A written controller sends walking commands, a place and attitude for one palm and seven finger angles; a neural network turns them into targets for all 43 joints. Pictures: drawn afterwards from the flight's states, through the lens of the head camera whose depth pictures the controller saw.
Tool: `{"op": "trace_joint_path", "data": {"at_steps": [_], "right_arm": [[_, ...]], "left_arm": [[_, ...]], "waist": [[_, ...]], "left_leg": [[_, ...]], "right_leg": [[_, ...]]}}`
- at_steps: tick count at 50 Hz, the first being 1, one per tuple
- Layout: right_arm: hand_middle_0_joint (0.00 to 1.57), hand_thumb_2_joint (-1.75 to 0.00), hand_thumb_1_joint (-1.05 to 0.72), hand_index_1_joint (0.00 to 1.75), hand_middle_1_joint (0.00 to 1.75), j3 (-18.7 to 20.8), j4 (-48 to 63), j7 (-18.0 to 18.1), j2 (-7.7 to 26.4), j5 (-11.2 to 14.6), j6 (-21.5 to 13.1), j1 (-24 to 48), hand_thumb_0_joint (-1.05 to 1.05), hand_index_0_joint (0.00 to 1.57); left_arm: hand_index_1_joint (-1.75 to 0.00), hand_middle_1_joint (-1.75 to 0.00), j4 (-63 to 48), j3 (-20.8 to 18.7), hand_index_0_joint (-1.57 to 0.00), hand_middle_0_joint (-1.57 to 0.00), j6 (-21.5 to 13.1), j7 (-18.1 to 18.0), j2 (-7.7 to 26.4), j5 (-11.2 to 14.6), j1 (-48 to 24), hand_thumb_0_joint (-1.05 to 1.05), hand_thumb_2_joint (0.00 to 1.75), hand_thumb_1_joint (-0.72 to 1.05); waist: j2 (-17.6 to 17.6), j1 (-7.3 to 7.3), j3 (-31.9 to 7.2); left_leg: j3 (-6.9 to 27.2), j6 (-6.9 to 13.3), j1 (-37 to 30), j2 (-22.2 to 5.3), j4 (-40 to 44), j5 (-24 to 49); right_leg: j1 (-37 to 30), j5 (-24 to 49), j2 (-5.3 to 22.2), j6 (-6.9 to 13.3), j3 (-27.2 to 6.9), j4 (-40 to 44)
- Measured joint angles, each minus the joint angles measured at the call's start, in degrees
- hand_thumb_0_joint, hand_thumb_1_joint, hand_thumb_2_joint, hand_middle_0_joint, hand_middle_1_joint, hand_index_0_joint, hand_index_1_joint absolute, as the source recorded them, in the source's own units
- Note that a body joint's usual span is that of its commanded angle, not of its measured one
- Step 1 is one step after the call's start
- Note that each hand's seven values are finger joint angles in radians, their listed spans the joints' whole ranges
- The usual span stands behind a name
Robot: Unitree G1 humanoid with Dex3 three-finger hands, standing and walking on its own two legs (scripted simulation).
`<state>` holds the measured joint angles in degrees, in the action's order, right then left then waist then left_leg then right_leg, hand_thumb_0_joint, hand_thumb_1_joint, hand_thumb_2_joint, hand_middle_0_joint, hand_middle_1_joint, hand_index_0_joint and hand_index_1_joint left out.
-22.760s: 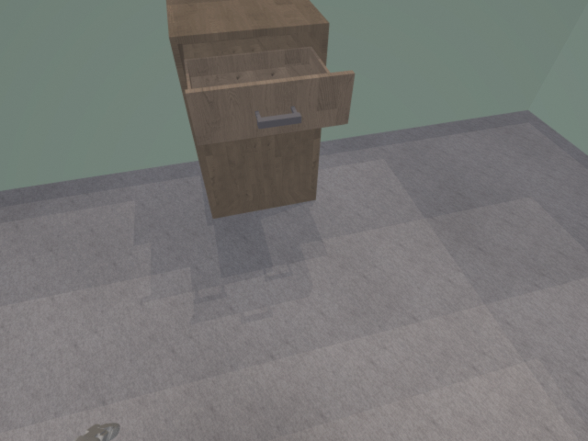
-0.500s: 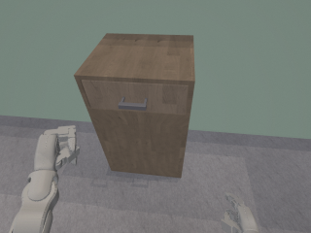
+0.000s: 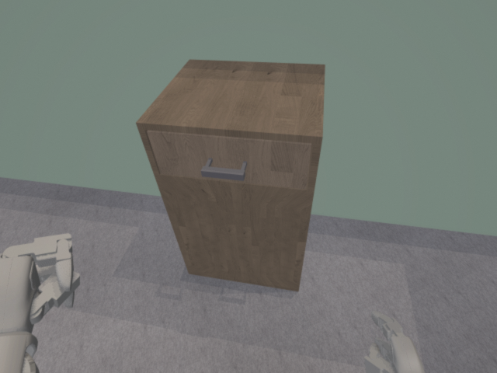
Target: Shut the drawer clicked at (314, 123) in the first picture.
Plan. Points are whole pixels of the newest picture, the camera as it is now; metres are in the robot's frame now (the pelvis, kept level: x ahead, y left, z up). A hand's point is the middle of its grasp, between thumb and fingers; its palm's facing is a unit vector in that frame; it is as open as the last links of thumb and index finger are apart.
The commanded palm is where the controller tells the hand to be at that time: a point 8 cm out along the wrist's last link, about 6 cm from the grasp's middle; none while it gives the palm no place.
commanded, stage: step back with the hand held close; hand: left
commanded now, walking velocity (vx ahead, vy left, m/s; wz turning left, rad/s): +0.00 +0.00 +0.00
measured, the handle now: (225, 168) +0.64 +0.16 -0.07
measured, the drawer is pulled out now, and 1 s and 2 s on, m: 0.00 0.00 0.00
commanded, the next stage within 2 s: stop stepping back and stand still in 1.68 s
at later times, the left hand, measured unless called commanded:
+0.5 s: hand (74, 284) +0.17 +0.24 +0.14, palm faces +0.24 -0.83 -0.50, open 3.3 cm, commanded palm +0.12 +0.29 +0.17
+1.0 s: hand (6, 348) +0.09 +0.26 +0.16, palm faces +0.36 -0.82 -0.44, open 3.3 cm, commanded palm +0.03 +0.31 +0.17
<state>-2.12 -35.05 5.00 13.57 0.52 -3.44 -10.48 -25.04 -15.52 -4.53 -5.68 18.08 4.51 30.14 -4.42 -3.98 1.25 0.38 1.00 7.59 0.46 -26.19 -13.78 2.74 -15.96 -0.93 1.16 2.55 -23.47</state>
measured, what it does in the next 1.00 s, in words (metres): shifts its weight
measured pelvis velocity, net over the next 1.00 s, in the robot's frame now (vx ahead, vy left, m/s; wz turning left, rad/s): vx -0.09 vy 0.03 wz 0.03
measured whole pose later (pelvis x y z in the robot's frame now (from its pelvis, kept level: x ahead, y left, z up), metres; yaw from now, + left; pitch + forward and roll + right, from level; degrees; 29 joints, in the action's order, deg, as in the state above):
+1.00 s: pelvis -0.09 +0.03 -0.01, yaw +2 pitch +0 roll -3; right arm 0.4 -33.5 4.7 13.5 -0.4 -2.1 -12.1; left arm -35.1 -20.1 -15.0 -8.5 22.6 1.8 36.1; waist -1.2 0.0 2.5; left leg 1.9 2.7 25.4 0.6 -33.8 -10.6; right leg 18.3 -9.4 -1.3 -0.4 3.5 -27.7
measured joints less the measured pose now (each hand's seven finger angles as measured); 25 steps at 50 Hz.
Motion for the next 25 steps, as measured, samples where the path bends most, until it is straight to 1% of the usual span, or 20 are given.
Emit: {"op": "trace_joint_path", "data": {"at_steps": [4, 7, 10, 12, 14, 17, 21, 25], "right_arm": [[0.2, -0.9, -0.9, 0.3, 0.3, -0.25, -0.44, 0.38, -0.26, -0.21, -1.02, -0.67, 0.01, 0.2], [0.2, -0.9, -0.9, 0.3, 0.3, -0.25, -0.27, 0.25, -0.23, -0.28, -1.46, -1.15, 0.01, 0.2], [0.2, -0.9, -0.9, 0.3, 0.3, 0.17, 0.47, -0.34, -0.11, -0.56, -0.35, -0.67, 0.01, 0.2], [0.2, -0.9, -0.9, 0.3, 0.3, 0.78, 0.87, -0.86, -0.01, -0.59, 0.94, 0.1, 0.01, 0.21], [0.2, -0.9, -0.9, 0.3, 0.3, 1.54, 1.25, -1.21, 0.21, -0.53, 2.18, 0.77, 0.01, 0.21], [0.2, -0.9, -0.9, 0.3, 0.3, 2.55, 1.88, -1.33, 0.65, -0.28, 3.91, 1.26, 0.01, 0.2], [0.2, -0.9, -0.9, 0.3, 0.3, 3.14, 2.71, -0.72, 0.77, 0.04, 5.48, 0.83, 0.01, 0.2], [0.2, -0.9, -0.9, 0.3, 0.3, 3.04, 3.46, 0.04, 0.43, 0.14, 5.79, 0.03, 0.01, 0.2]], "left_arm": [[-1.6, -1.6, -0.33, 0.87, -1.41, -1.4, 0.53, -0.36, 0.02, -0.27, -0.24, 0.02, 0.9, 0.89], [-1.6, -1.6, -2.0, 0.47, -1.41, -1.4, -0.01, -0.3, 0.77, -0.45, 0.09, 0.02, 0.9, 0.89], [-1.6, -1.6, -2.71, -3.04, -1.41, -1.41, -3.39, -0.17, 2.95, -0.91, -0.68, 0.02, 0.9, 0.88], [-1.6, -1.6, -2.36, -4.84, -1.41, -1.4, -4.92, -0.24, 3.59, -0.92, -0.49, 0.02, 0.9, 0.89], [-1.6, -1.6, -1.66, -5.26, -1.41, -1.4, -5.57, -0.02, 3.39, -0.82, 0.46, 0.01, 0.9, 0.89], [-1.6, -1.6, -1.29, -3.94, -1.41, -1.4, -5.2, 0.5, 2.64, -0.77, 3.14, 0.01, 0.9, 0.89], [-1.6, -1.6, -3.38, -2.16, -1.41, -1.4, -4.17, 0.69, 3.19, -0.78, 6.8, 0.01, 0.9, 0.89], [-1.6, -1.6, -7.01, -2.92, -1.41, -1.4, -4.21, -0.11, 5.47, -0.79, 7.83, 0.02, 0.9, 0.88]], "waist": [[0.52, 0.16, -0.21], [0.46, 0.69, -0.75], [0.15, 2.04, -1.06], [0.15, 2.95, -0.85], [0.24, 3.65, -0.42], [0.53, 4.35, 0.22], [1.73, 4.44, 0.85], [3.04, 3.86, 1.09]], "left_leg": [[-0.09, -0.24, -0.21, -0.19, 0.05, -0.18], [-0.11, -0.31, -0.19, -0.35, -0.22, -0.57], [0.41, -0.33, 1.85, -0.7, -1.21, -0.82], [0.36, -0.36, 3.22, -0.69, -1.15, -0.45], [0.02, -0.1, 4.25, -0.46, -0.56, 0.2], [-0.64, 0.36, 5.54, 0.02, 0.41, 1.22], [-1.09, 0.8, 7.01, 0.49, 0.82, 2.13], [-0.93, 1.08, 8.37, 0.75, 0.24, 2.71]], "right_leg": [[-0.06, -0.23, -0.18, 0.23, -0.11, -0.13], [-0.17, -0.46, -0.34, 0.29, -0.15, -0.1], [1.0, 0.0, -0.74, 0.29, 0.33, 0.51], [2.39, 0.45, -0.72, 0.14, 0.29, 0.61], [3.81, 0.86, -0.44, -0.15, -0.02, 0.54], [5.83, 1.36, 0.11, -0.64, -0.6, 0.23], [7.84, 1.8, 0.63, -1.09, -0.98, -0.4], [9.15, 2.21, 0.91, -1.35, -0.77, -1.12]]}}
